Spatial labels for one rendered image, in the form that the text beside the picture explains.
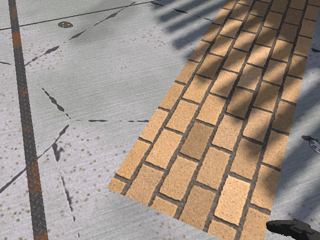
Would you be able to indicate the right robot hand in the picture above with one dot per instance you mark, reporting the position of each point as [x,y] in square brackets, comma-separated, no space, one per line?
[295,228]

